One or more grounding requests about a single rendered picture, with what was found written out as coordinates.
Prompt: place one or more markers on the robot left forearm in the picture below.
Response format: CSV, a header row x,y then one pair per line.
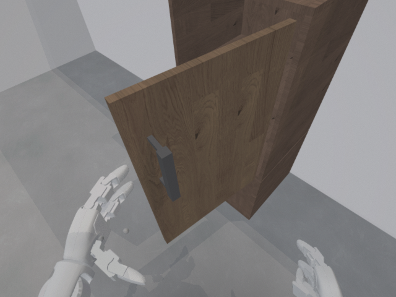
x,y
71,278

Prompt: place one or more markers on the robot left hand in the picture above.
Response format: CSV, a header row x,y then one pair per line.
x,y
93,220

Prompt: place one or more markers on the handle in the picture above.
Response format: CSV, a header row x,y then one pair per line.
x,y
166,162

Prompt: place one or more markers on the cupboard door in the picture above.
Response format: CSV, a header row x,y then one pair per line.
x,y
213,113

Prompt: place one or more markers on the robot right hand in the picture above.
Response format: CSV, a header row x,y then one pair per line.
x,y
322,281

